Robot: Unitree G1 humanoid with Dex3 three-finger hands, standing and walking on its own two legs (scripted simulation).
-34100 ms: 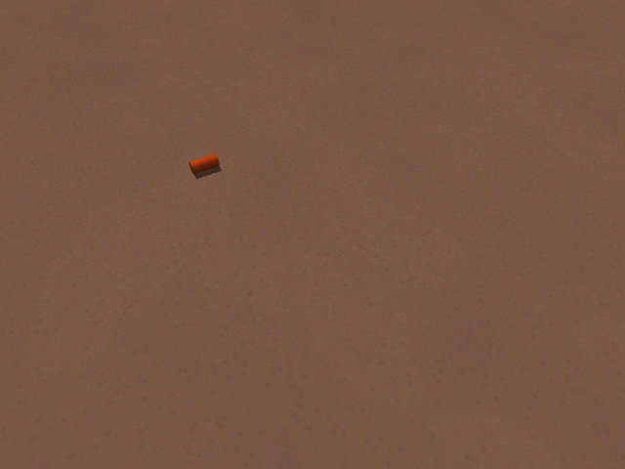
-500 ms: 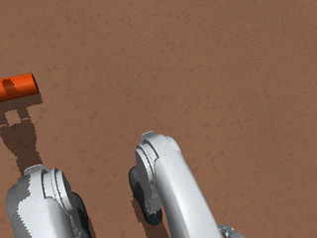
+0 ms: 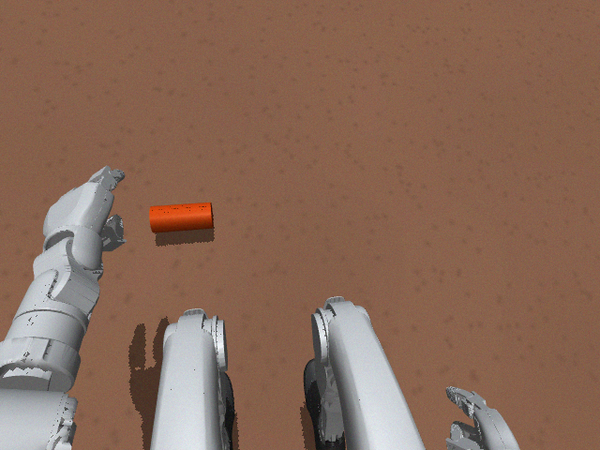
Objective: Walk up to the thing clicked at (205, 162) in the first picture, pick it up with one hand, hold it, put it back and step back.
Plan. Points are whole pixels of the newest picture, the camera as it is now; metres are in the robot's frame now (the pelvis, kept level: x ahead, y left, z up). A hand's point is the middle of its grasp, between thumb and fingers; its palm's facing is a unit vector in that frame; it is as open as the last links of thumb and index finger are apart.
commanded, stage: home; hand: left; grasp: from above
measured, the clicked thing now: (182, 217) +0.57 +0.19 -0.43
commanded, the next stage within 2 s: none
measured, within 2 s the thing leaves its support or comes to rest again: neither
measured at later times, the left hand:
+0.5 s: hand (65, 312) +0.29 +0.20 +0.08, palm faces +0.04 -0.95 -0.30, open 7.4 cm
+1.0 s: hand out of the picture +0.23 +0.20 +0.21, palm faces +0.15 -0.97 -0.20, open 7.4 cm
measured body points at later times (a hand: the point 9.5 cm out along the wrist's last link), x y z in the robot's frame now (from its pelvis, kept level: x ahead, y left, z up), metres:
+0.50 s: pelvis +0.04 +0.00 +0.18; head +0.13 +0.02 +0.62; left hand +0.28 +0.25 +0.10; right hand +0.22 -0.23 +0.09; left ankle +0.08 +0.11 -0.43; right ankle +0.09 -0.12 -0.43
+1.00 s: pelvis +0.09 +0.01 +0.26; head +0.11 +0.02 +0.71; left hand +0.22 +0.25 +0.23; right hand +0.29 -0.21 +0.20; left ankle +0.08 +0.11 -0.43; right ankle +0.09 -0.12 -0.43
